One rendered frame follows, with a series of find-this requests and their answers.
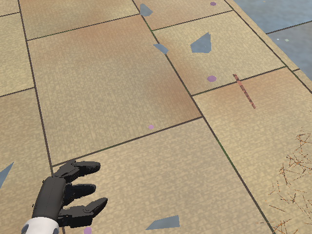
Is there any left robot forearm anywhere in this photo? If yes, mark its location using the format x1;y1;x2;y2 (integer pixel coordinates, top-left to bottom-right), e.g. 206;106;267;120
21;216;59;234

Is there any robot left hand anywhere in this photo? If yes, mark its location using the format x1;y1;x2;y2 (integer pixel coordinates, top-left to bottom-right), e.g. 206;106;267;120
31;159;108;228

